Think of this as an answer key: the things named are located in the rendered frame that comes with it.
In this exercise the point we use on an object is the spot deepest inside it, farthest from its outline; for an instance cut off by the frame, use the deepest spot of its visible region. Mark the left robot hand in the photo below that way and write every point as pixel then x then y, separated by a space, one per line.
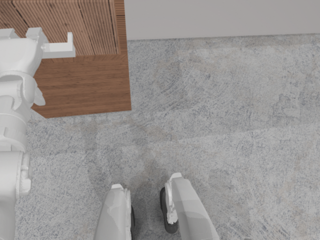
pixel 23 54

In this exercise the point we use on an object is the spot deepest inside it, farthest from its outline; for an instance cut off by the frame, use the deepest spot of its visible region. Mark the left robot upper arm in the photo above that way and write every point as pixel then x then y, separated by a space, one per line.
pixel 16 175

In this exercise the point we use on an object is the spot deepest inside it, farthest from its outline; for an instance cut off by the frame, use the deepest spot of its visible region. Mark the robot right foot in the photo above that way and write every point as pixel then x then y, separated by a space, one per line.
pixel 172 227

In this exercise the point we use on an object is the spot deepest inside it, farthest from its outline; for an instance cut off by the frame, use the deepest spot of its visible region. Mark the cabinet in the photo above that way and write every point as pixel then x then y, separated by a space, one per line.
pixel 86 84

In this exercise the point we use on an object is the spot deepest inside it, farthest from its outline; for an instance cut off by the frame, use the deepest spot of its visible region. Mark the drawer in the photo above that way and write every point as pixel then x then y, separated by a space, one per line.
pixel 92 22

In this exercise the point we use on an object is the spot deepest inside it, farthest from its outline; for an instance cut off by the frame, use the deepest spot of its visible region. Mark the handle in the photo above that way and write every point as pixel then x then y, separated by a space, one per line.
pixel 59 50

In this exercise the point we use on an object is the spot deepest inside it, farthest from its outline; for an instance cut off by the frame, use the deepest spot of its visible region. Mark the robot left forearm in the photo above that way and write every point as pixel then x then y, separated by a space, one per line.
pixel 17 94

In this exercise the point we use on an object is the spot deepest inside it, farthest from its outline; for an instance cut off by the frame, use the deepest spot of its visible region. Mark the robot left shin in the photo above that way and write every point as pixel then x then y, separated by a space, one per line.
pixel 127 218

